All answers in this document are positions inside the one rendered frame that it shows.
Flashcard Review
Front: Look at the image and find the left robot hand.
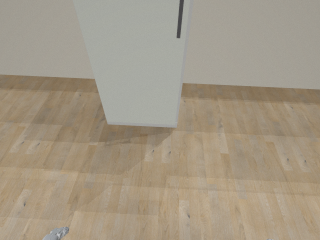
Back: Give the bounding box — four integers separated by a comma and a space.
42, 227, 69, 240

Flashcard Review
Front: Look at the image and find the fridge door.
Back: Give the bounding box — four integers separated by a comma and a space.
73, 0, 190, 125

